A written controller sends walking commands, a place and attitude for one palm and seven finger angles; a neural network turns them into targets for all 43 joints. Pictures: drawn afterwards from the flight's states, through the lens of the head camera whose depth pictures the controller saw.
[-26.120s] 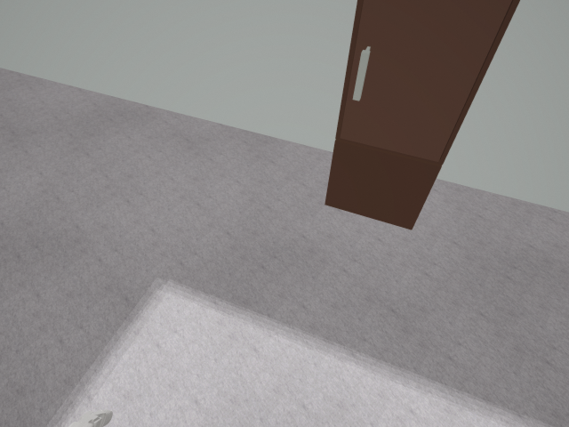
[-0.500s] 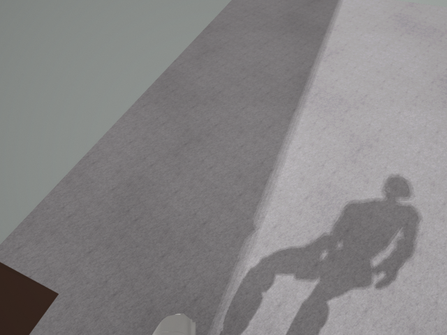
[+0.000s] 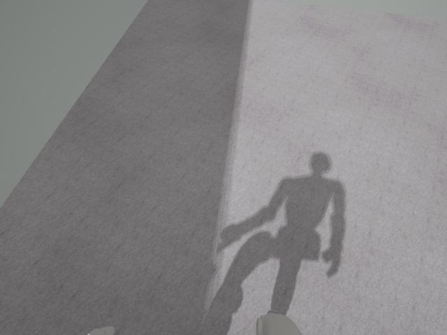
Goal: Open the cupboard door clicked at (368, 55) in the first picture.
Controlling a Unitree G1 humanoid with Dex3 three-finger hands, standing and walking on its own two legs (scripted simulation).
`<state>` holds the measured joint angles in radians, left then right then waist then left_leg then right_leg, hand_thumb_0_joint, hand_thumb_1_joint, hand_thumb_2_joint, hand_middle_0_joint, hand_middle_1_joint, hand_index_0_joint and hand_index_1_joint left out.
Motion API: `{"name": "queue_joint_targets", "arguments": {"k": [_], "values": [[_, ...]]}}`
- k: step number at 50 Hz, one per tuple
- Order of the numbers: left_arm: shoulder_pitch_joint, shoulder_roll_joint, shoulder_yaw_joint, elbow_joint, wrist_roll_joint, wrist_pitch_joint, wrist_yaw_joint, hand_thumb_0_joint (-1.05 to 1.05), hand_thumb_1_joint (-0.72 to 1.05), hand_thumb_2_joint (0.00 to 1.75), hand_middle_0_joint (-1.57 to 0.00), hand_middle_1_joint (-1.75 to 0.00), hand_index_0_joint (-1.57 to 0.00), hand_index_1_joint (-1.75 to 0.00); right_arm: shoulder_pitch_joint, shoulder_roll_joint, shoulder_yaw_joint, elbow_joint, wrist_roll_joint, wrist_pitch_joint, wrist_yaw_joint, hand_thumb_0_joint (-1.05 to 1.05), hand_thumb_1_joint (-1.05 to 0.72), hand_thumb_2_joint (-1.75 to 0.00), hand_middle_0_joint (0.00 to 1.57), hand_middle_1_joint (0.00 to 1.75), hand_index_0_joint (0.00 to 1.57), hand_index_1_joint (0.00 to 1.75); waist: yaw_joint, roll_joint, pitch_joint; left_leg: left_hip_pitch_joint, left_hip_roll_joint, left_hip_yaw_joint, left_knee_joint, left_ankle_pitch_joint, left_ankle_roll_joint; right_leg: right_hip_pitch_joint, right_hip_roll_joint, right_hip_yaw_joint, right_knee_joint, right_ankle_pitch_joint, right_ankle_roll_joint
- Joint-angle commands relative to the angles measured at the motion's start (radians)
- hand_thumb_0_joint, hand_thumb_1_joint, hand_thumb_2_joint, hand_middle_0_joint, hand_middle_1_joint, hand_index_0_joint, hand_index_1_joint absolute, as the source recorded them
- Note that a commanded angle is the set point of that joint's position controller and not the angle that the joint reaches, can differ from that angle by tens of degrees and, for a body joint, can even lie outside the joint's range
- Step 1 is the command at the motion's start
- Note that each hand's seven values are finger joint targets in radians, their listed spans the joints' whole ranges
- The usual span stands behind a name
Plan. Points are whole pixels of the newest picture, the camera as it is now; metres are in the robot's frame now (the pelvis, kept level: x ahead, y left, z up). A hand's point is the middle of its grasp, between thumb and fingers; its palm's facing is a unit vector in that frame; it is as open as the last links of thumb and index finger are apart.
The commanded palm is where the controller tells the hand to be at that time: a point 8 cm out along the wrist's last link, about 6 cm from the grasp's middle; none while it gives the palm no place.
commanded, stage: walk to a spot facing it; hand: left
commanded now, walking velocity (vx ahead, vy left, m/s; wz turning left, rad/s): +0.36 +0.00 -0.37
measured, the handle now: out of the picture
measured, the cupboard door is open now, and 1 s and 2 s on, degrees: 43 43 43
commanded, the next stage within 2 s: turn to face it in 0.50 s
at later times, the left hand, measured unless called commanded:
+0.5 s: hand (178, 260) +0.29 +0.12 -0.18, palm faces -0.06 -0.98 -0.20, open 7.2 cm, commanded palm none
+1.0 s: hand (204, 186) +0.50 +0.08 -0.17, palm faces +0.07 -0.97 -0.24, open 7.3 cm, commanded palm none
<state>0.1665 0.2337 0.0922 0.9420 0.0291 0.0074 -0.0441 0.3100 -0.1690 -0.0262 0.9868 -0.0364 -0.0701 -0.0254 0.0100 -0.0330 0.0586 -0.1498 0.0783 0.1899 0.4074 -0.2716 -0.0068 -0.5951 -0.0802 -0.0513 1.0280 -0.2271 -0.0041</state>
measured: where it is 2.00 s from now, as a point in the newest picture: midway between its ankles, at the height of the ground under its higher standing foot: (256, 261)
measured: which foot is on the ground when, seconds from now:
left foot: down 0.00-0.18, up 0.20-0.56, down 0.58-0.92, up 0.94-1.00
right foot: up 0.00-0.16, down 0.18-0.58, up 0.60-0.90, down 0.92-1.00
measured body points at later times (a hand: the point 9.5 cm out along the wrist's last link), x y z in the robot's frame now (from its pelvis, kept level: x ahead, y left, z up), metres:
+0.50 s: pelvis +0.24 -0.07 +0.00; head +0.27 -0.06 +0.45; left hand +0.30 +0.17 -0.16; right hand +0.27 -0.30 -0.15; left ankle +0.35 +0.06 -0.71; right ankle +0.16 -0.14 -0.74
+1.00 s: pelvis +0.41 -0.11 -0.01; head +0.45 -0.12 +0.43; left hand +0.50 +0.14 -0.15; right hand +0.42 -0.34 -0.18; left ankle +0.39 +0.02 -0.70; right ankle +0.43 -0.21 -0.74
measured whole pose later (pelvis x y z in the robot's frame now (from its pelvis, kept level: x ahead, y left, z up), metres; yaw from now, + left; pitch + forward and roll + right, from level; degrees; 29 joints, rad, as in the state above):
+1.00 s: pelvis +0.41 -0.11 -0.01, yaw +3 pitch +1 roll +1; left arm 0.16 0.17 0.05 0.96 0.02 -0.02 0.02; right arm 0.27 -0.18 -0.06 1.05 -0.02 0.05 0.00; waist -0.03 0.01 0.05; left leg -0.41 0.01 0.01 0.92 -0.50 -0.03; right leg -0.31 -0.07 -0.12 0.61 -0.31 -0.01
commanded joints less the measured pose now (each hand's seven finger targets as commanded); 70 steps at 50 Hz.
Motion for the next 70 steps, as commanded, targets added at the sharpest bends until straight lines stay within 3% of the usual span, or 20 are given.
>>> {"name": "queue_joint_targets", "arguments": {"k": [1,5,7,8,9,11,15,24,27,30,36,44,46,47,53,59,62,64,65,70], "values": [[-0.109,-0.016,-0.022,-0.091,0.004,-0.015,-0.018,0.00,0.90,0.90,-0.20,-0.30,-0.20,-0.30,0.104,-0.156,-0.039,-0.016,0.000,-0.011,0.007,0.00,-0.90,-0.90,0.20,0.30,0.20,0.30,-0.042,0.139,0.026,-0.011,0.239,-0.071,-0.215,0.205,0.112,0.049,-0.015,-0.033,-0.242,0.063,-0.006],[-0.127,0.016,-0.020,-0.092,0.001,-0.024,-0.013,0.00,0.90,0.90,-0.20,-0.30,-0.20,-0.30,0.135,-0.182,-0.037,0.013,-0.004,0.000,0.010,0.00,-0.90,-0.90,0.20,0.30,0.20,0.30,-0.026,0.158,-0.002,0.059,0.255,-0.031,-0.115,0.397,0.091,0.180,0.032,-0.076,-0.360,0.014,-0.043],[0.086,0.068,-0.005,-0.020,0.003,-0.041,-0.004,0.00,0.90,0.90,-0.20,-0.30,-0.20,-0.30,0.112,-0.194,-0.034,0.015,0.005,0.005,0.012,0.00,-0.90,-0.90,0.20,0.30,0.20,0.30,0.081,0.082,-0.108,-0.011,0.197,0.027,0.186,0.568,0.045,0.519,0.085,-0.099,-0.468,0.018,-0.081],[0.263,0.165,0.022,0.036,0.008,-0.055,0.010,0.00,0.90,0.90,-0.20,-0.30,-0.20,-0.30,0.103,-0.162,-0.028,0.003,0.023,0.001,0.024,0.00,-0.90,-0.90,0.20,0.30,0.20,0.30,0.154,-0.080,-0.229,-0.243,0.119,0.080,0.484,0.390,0.006,0.831,-0.081,0.108,-0.526,-0.050,-0.144],[0.368,0.275,0.047,0.058,-0.006,-0.057,0.028,0.00,0.90,0.90,-0.20,-0.30,-0.20,-0.30,0.096,-0.101,-0.020,-0.046,0.037,-0.002,0.024,0.00,-0.90,-0.90,0.20,0.30,0.20,0.30,0.166,-0.317,-0.309,-0.507,-0.036,0.033,0.820,-0.328,-0.038,0.981,-0.375,0.588,-0.674,0.099,-0.268],[0.223,0.218,0.028,0.030,-0.022,-0.048,0.046,0.00,0.90,0.90,-0.20,-0.30,-0.20,-0.30,-0.029,-0.123,-0.035,-0.049,0.030,0.002,0.017,0.00,-0.90,-0.90,0.20,0.30,0.20,0.30,0.114,-0.140,-0.153,-0.605,0.058,-0.158,0.944,-0.209,-0.022,0.760,-0.331,0.492,-0.732,0.062,-0.272],[0.051,0.094,-0.008,0.009,-0.011,-0.070,0.048,0.00,0.90,0.90,-0.20,-0.30,-0.20,-0.30,0.085,-0.057,-0.029,0.028,0.008,0.040,0.023,0.00,-0.90,-0.90,0.20,0.30,0.20,0.30,-0.038,-0.077,-0.040,-0.368,0.090,-0.136,0.653,-0.078,-0.042,0.396,-0.188,0.165,-0.799,0.153,-0.194],[0.158,0.078,-0.009,0.095,-0.010,-0.094,0.044,0.00,0.90,0.90,-0.20,-0.30,-0.20,-0.30,-0.124,-0.043,-0.036,-0.041,0.013,0.017,0.047,0.00,-0.90,-0.90,0.20,0.30,0.20,0.30,-0.002,-0.057,0.011,-0.354,0.033,-0.099,0.253,0.061,-0.022,0.517,-0.169,0.155,-0.778,0.240,-0.179],[0.147,0.082,-0.011,0.104,-0.017,-0.089,0.049,0.00,0.90,0.90,-0.20,-0.30,-0.20,-0.30,-0.014,-0.088,-0.041,0.006,0.008,0.004,0.034,0.00,-0.90,-0.90,0.20,0.30,0.20,0.30,-0.076,-0.012,-0.026,-0.091,-0.024,-0.062,0.105,0.133,0.004,0.462,-0.114,0.079,-0.586,0.416,-0.130],[0.158,0.016,-0.032,0.045,-0.021,-0.086,0.043,0.00,0.90,0.90,-0.20,-0.30,-0.20,-0.30,0.277,-0.272,-0.072,0.066,-0.008,0.015,0.009,0.00,-0.90,-0.90,0.20,0.30,0.20,0.30,-0.153,0.295,-0.197,0.290,0.413,-0.640,-0.090,0.233,0.237,0.042,0.120,-0.003,0.154,-0.368,-0.042],[0.159,-0.038,-0.042,0.080,-0.008,-0.042,0.038,0.00,0.90,0.90,-0.20,-0.30,-0.20,-0.30,-0.011,-0.126,-0.019,0.016,0.013,-0.001,-0.005,0.00,-0.90,-0.90,0.20,0.30,0.20,0.30,0.008,0.173,-0.084,-0.098,0.180,-0.263,-0.112,0.519,0.153,0.176,-0.010,0.021,-0.034,-0.143,0.028],[0.156,0.030,-0.010,0.032,-0.012,-0.026,0.053,0.00,0.90,0.90,-0.20,-0.30,-0.20,-0.30,-0.098,-0.180,-0.058,-0.027,0.019,0.065,0.007,0.00,-0.90,-0.90,0.20,0.30,0.20,0.30,0.039,0.143,-0.074,-0.260,0.097,-0.318,0.022,0.176,0.098,0.452,0.039,-0.039,-0.502,0.031,0.056],[0.198,0.178,0.020,0.022,0.003,-0.037,0.067,0.00,0.90,0.90,-0.20,-0.30,-0.20,-0.30,-0.095,-0.087,-0.047,-0.065,0.027,0.071,0.022,0.00,-0.90,-0.90,0.20,0.30,0.20,0.30,0.065,-0.233,-0.096,-0.466,-0.108,-0.115,0.342,-0.218,-0.021,0.598,-0.321,0.314,-0.719,0.108,-0.066],[0.217,0.209,0.020,0.008,-0.002,-0.031,0.068,0.00,0.90,0.90,-0.20,-0.30,-0.20,-0.30,-0.114,-0.097,-0.054,-0.079,0.022,0.077,0.023,0.00,-0.90,-0.90,0.20,0.30,0.20,0.30,0.084,-0.248,-0.113,-0.452,-0.094,-0.148,0.596,-0.377,-0.022,0.547,-0.439,0.371,-0.762,0.163,-0.161],[0.076,0.096,-0.005,-0.032,-0.003,-0.036,0.080,0.00,0.90,0.90,-0.20,-0.30,-0.20,-0.30,-0.126,-0.067,-0.048,-0.058,0.022,0.109,0.042,0.00,-0.90,-0.90,0.20,0.30,0.20,0.30,-0.003,-0.143,-0.053,-0.413,-0.014,-0.131,0.662,-0.177,-0.054,0.475,-0.274,-0.018,-0.672,0.465,-0.104],[0.104,0.152,0.012,-0.035,0.004,-0.031,0.077,0.00,0.90,0.90,-0.20,-0.30,-0.20,-0.30,-0.199,-0.072,-0.038,-0.115,0.025,0.100,0.054,0.00,-0.90,-0.90,0.20,0.30,0.20,0.30,0.018,-0.162,-0.081,-0.305,-0.044,-0.054,0.313,-0.134,-0.034,0.560,-0.284,-0.087,-0.559,0.609,-0.088],[0.074,0.176,0.015,-0.060,-0.011,-0.026,0.067,0.00,0.90,0.90,-0.20,-0.30,-0.20,-0.30,-0.093,-0.152,-0.055,-0.108,0.013,0.094,0.052,0.00,-0.90,-0.90,0.20,0.30,0.20,0.30,-0.059,-0.068,-0.144,-0.021,-0.058,-0.044,0.086,0.122,-0.005,0.427,-0.259,-0.159,-0.340,0.525,-0.016],[0.006,0.083,-0.014,-0.141,-0.020,-0.015,0.060,0.00,0.90,0.90,-0.20,-0.30,-0.20,-0.30,0.039,-0.351,-0.102,-0.105,0.008,0.090,0.041,0.00,-0.90,-0.90,0.20,0.30,0.20,0.30,-0.129,0.366,-0.214,0.204,0.374,-0.606,-0.011,0.770,0.243,0.015,-0.039,-0.116,0.098,-0.468,0.092],[-0.032,0.109,-0.010,-0.159,-0.007,0.003,0.068,0.00,0.90,0.90,-0.20,-0.30,-0.20,-0.30,0.052,-0.351,-0.100,-0.090,0.013,0.092,0.029,0.00,-0.90,-0.90,0.20,0.30,0.20,0.30,-0.127,0.199,-0.210,0.167,0.392,-0.597,-0.016,0.630,0.271,-0.023,-0.042,0.013,0.173,-0.445,0.080],[0.026,0.093,0.000,-0.098,-0.007,0.019,0.050,0.00,0.90,0.90,-0.20,-0.30,-0.20,-0.30,-0.162,-0.269,-0.074,-0.155,0.010,0.079,0.013,0.00,-0.90,-0.90,0.20,0.30,0.20,0.30,-0.018,0.197,-0.115,-0.045,0.171,-0.382,-0.054,0.354,0.159,0.048,-0.020,0.047,0.099,-0.193,0.088]]}}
